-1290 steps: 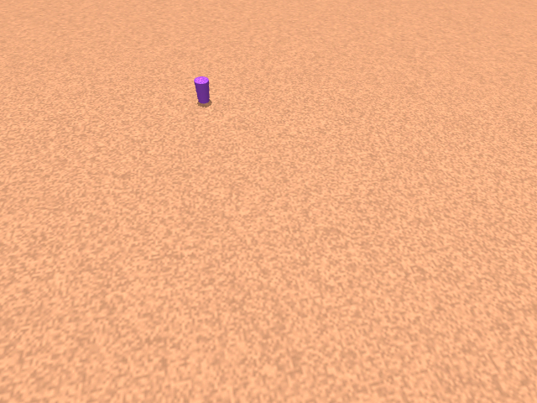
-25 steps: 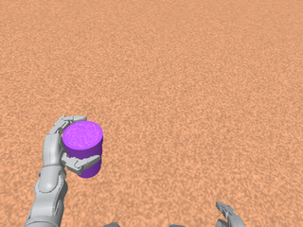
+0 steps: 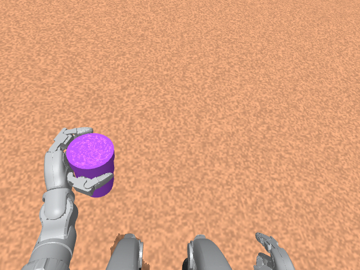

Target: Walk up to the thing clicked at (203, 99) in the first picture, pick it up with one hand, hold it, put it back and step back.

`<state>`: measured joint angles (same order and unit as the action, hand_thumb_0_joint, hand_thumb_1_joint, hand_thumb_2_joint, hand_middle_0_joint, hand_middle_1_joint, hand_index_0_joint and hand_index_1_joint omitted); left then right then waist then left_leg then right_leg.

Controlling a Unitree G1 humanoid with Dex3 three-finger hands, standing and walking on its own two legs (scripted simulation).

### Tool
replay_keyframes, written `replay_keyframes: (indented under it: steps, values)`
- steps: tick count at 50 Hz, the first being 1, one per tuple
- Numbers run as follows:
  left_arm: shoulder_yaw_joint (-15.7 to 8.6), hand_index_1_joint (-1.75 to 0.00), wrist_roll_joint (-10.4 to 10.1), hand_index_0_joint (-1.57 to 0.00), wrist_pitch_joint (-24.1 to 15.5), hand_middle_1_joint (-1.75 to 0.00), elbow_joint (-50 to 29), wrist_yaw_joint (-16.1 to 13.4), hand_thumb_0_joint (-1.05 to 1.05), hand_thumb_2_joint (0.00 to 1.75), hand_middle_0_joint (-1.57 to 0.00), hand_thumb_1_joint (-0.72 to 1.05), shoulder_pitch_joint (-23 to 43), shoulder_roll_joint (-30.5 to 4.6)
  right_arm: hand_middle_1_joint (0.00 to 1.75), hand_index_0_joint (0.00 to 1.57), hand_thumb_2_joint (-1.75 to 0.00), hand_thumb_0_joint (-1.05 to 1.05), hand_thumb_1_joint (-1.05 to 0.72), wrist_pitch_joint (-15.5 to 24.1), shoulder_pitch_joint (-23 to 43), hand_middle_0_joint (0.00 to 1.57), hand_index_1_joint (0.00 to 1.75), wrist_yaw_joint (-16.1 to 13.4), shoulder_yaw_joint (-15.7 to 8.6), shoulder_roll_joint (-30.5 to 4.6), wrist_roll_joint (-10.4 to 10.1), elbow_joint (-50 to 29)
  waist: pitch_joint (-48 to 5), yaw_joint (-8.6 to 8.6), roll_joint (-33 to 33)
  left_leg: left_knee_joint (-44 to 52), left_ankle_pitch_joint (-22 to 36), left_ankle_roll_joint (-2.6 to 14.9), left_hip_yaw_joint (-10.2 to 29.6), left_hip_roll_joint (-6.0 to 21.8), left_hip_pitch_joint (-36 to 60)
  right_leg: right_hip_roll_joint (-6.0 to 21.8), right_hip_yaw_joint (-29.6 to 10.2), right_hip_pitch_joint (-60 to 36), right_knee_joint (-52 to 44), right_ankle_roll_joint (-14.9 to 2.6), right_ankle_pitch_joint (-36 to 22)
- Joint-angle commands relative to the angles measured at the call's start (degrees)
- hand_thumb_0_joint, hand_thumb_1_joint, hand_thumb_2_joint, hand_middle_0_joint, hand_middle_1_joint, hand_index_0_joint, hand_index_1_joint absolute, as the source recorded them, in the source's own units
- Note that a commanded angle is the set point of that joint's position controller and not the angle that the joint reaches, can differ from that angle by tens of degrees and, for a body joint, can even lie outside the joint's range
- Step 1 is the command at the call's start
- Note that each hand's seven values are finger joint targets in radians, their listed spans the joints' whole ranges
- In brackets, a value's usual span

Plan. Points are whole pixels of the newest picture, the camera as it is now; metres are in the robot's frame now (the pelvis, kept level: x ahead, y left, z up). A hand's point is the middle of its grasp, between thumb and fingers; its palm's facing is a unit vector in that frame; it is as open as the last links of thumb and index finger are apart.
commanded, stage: crouch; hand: left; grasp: from the side
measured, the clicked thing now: (95, 169) +0.35 +0.18 -0.05
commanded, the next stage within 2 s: lower in 1.38 s
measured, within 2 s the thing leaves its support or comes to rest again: neither
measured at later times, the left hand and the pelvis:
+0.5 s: hand (99, 186) +0.37 +0.21 -0.26, palm faces +0.26 -0.96 -0.07, open 12.1 cm; pelvis -0.04 +0.00 -0.21, yaw -3 degrees
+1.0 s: hand (103, 191) +0.39 +0.23 -0.40, palm faces +0.25 -0.97 -0.04, open 12.1 cm; pelvis -0.06 +0.00 -0.33, yaw -6 degrees
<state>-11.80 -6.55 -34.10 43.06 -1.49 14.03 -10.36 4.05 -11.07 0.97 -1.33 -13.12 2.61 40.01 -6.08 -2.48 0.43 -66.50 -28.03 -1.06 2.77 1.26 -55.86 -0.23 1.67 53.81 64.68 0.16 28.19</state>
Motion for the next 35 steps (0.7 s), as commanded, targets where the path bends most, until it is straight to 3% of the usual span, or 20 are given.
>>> replay_keyframes:
  steps: [1, 5, 7, 10, 12, 15, 16, 17, 18, 23, 25, 27, 28, 29, 31, 32, 33, 34, 35]
  values:
    - [-4.9, -1.26, -2.1, -1.12, -13.4, -1.24, -13.9, 0.7, 0.0, 1.12, -1.12, -0.06, 23.2, -11.0, 0.3, 0.2, -0.91, 0.0, -0.89, 2.0, -0.7, 0.2, 0.3, 0.3, -3.1, -8.7, 0.7, -4.5, -27.5, -0.09, -6.0, -3.5, 6.7, 1.61, 0.1, -1.7, 3.8, -1.0, -1.0, 3.4, 2.8, -1.99, -8.1]
    - [-5.7, -1.23, -2.5, -1.11, -15.7, -1.22, -12.4, 2.0, 0.0, 1.1, -1.1, -0.07, 25.1, -12.8, 0.3, 0.2, -0.91, 0.0, -0.91, 1.9, -0.6, 0.2, 0.3, 1.0, -3.1, -10.3, 1.2, -3.8, -34.7, -0.08, -8.3, -11.2, 11.3, 1.66, 0.9, -1.5, -0.1, -1.6, -0.4, 11.9, 11.3, -2.32, -10.6]
    - [-8.7, -1.25, -2.5, -1.11, -16.2, -1.23, -12.3, 1.8, 0.0, 1.13, -1.11, -0.06, 26.3, -15.8, 0.3, 0.2, -0.91, 0.0, -0.91, 1.4, -1.4, 0.2, 0.3, 1.2, -3.2, -10.8, 1.2, -3.3, -37.7, 0.16, -7.8, -14.3, 12.3, 1.81, 0.8, -1.4, -3.4, -1.6, -0.9, 13.1, 14.1, -2.25, -11.7]
    - [-9.1, -1.26, -3.5, -1.1, -16.5, -1.23, -12.6, 2.2, 0.0, 1.16, -1.1, -0.01, 27.3, -15.0, 0.3, 0.2, -0.92, 0.0, -0.92, 1.1, -1.0, 0.2, 0.3, 1.7, -3.2, -11.5, 1.4, -2.9, -41.2, 0.07, -9.0, -18.5, 13.8, 1.69, 1.3, -1.3, -5.5, -1.9, -0.3, 18.0, 18.9, -2.42, -11.8]
    - [-9.3, -1.27, -3.4, -1.11, -16.5, -1.25, -10.0, 2.2, 0.0, 1.18, -1.11, -0.03, 27.7, -15.1, 0.3, 0.2, -0.92, 0.0, -0.93, 0.9, -0.9, 0.2, 0.3, 2.0, -3.3, -11.7, 1.5, -2.3, -41.0, -1.04, -7.6, -21.2, 11.0, 1.91, 1.5, -1.4, -9.8, -2.1, -0.2, 20.8, 20.9, -2.28, -10.0]
    - [-11.2, -1.3, -2.9, -1.12, -17.2, -1.28, -9.0, 2.6, 0.0, 1.21, -1.12, 0.01, 29.5, -17.7, 0.3, 0.2, -0.92, 0.0, -0.93, 0.8, -0.5, 0.2, 0.3, 2.1, -3.3, -11.9, 1.8, -1.4, -42.0, -1.09, -7.2, -25.1, 7.4, 2.0, 1.3, -1.2, -15.2, -2.0, -0.9, 23.4, 24.1, -2.11, -7.0]
    - [-10.3, -1.3, -2.9, -1.12, -17.1, -1.28, -6.6, 3.0, 0.0, 1.21, -1.12, 0.01, 28.5, -16.3, 0.3, 0.2, -0.92, 0.0, -0.93, 0.8, 0.1, 0.2, 0.3, 2.3, -3.1, -12.2, 1.7, -1.8, -41.8, -1.54, -7.0, -25.8, 7.3, 1.82, 1.7, -1.3, -15.7, -2.2, 0.1, 25.7, 26.1, -2.36, -6.4]
    - [-12.8, -1.31, -2.9, -1.13, -17.7, -1.3, -9.2, 2.8, 0.0, 1.22, -1.13, 0.01, 30.5, -19.2, 0.3, 0.2, -0.92, 0.0, -0.92, 0.8, -0.3, 0.2, 0.3, 2.5, -3.2, -12.3, 2.0, -1.0, -43.6, -0.36, -8.3, -27.3, 7.4, 1.71, 1.5, -1.2, -16.3, -2.1, -0.2, 26.7, 27.4, -2.39, -6.2]
    - [-12.7, -1.32, -2.9, -1.13, -17.8, -1.3, -6.5, 3.0, 0.0, 1.22, -1.13, -0.01, 30.7, -19.3, 0.3, 0.2, -0.92, 0.0, -0.93, 0.7, 0.0, 0.2, 0.3, 2.5, -2.8, -12.3, 2.1, -1.0, -43.9, -1.18, -7.8, -29.0, 7.5, 1.89, 1.4, -1.2, -18.0, -2.1, -0.4, 26.6, 28.5, -2.21, -6.5]
    - [-15.3, -1.35, -2.1, -1.15, -19.2, -1.33, -4.0, 3.3, 0.0, 1.26, -1.15, 0.02, 34.8, -22.5, 0.3, 0.2, -0.92, 0.0, -0.93, 0.4, -0.4, 0.2, 0.3, 2.8, -2.1, -12.6, 2.9, 0.7, -45.3, -1.53, -9.8, -34.6, 8.2, 1.54, 1.6, -1.0, -21.0, -2.3, 0.9, 33.7, 35.3, -2.53, -6.0]
    - [-17.1, -1.35, -1.8, -1.15, -19.9, -1.33, -4.3, 3.6, 0.0, 1.27, -1.15, 0.0, 36.9, -25.2, 0.3, 0.2, -0.92, 0.0, -0.94, 0.2, 0.2, 0.2, 0.3, 3.0, -1.7, -12.8, 3.2, 0.8, -44.9, -1.33, -11.5, -36.2, 6.5, 1.36, 1.4, -1.0, -23.4, -2.3, 1.1, 36.4, 37.8, -2.71, -4.2]
    - [-16.8, -1.35, -2.0, -1.14, -20.1, -1.32, -2.0, 4.0, 0.0, 1.25, -1.14, -0.05, 38.0, -24.5, 0.3, 0.2, -0.92, 0.0, -0.95, -0.1, 0.0, 0.2, 0.3, 2.9, -1.4, -12.5, 3.6, 1.2, -44.9, -2.18, -11.1, -38.7, 4.7, 1.54, 0.9, -1.0, -26.3, -2.3, 0.4, 36.5, 38.6, -2.35, -3.4]
    - [-18.0, -1.34, -1.9, -1.12, -20.2, -1.32, -1.6, 3.9, 0.0, 1.26, -1.13, -0.05, 38.3, -25.9, 0.3, 0.2, -0.92, 0.0, -0.94, -0.1, 0.2, 0.2, 0.3, 3.0, -1.3, -12.5, 3.7, 1.4, -44.7, -1.93, -10.7, -39.5, 3.0, 1.56, 0.4, -1.1, -29.0, -2.3, 0.1, 35.9, 39.0, -2.21, -2.2]
    - [-17.7, -1.34, -1.6, -1.13, -20.3, -1.32, -2.2, 4.2, 0.0, 1.26, -1.13, -0.05, 39.7, -26.2, 0.3, 0.2, -0.92, 0.0, -0.95, -0.1, 0.0, 0.2, 0.3, 3.0, -1.0, -12.7, 3.9, 1.5, -45.1, -2.37, -11.8, -40.3, 3.4, 1.47, 0.5, -1.1, -29.1, -2.3, 0.5, 36.8, 40.3, -2.3, -2.6]
    - [-20.1, -1.33, -1.3, -1.12, -20.1, -1.31, -0.6, 4.6, 0.0, 1.24, -1.12, -0.04, 38.8, -29.4, 0.3, 0.2, -0.92, 0.0, -0.95, -0.5, 0.5, 0.2, 0.3, 3.0, -0.9, -13.0, 4.1, 1.7, -45.3, -1.4, -11.7, -42.3, 2.7, 1.53, -0.1, -1.0, -31.5, -2.4, 0.0, 37.2, 41.8, -2.16, -1.8]
    - [-19.0, -1.33, -1.4, -1.13, -20.1, -1.31, 0.0, 5.1, 0.0, 1.24, -1.13, -0.07, 39.7, -27.6, 0.3, 0.2, -0.92, 0.0, -0.95, -0.7, 0.5, 0.2, 0.3, 3.0, -0.9, -13.3, 4.2, 1.5, -45.0, -2.35, -12.5, -42.8, 2.2, 1.46, 0.0, -1.0, -31.2, -2.5, 0.7, 39.2, 42.8, -2.31, -1.4]
    - [-20.6, -1.34, -1.8, -1.12, -19.9, -1.31, 0.9, 5.4, 0.0, 1.25, -1.12, -0.08, 38.4, -28.5, 0.3, 0.2, -0.92, 0.0, -0.95, -0.9, 0.3, 0.2, 0.3, 3.1, -0.7, -13.5, 4.2, 1.8, -45.5, -1.65, -12.5, -43.3, 3.2, 1.27, 0.1, -1.0, -31.6, -2.6, 1.2, 39.2, 44.1, -2.37, -2.1]
    - [-20.8, -1.33, -1.8, -1.12, -20.0, -1.3, 0.7, 5.8, 0.0, 1.23, -1.12, -0.09, 40.5, -29.5, 0.3, 0.2, -0.92, 0.0, -0.95, -1.0, 0.3, 0.2, 0.3, 3.0, -0.6, -13.7, 4.2, 1.9, -44.6, -2.06, -12.5, -44.2, 1.9, 1.32, 0.0, -1.0, -33.0, -2.7, 1.3, 40.5, 44.7, -2.36, -1.2]
    - [-19.6, -1.32, -1.9, -1.12, -19.9, -1.3, 1.7, 6.2, 0.0, 1.23, -1.12, -0.1, 40.9, -28.0, 0.3, 0.2, -0.92, 0.0, -0.95, -1.1, 0.8, 0.2, 0.3, 3.0, -0.5, -13.7, 4.3, 2.0, -43.2, -2.82, -12.8, -44.8, 0.2, 1.28, 0.1, -0.9, -33.8, -2.7, 1.7, 42.6, 45.5, -2.48, 0.1]
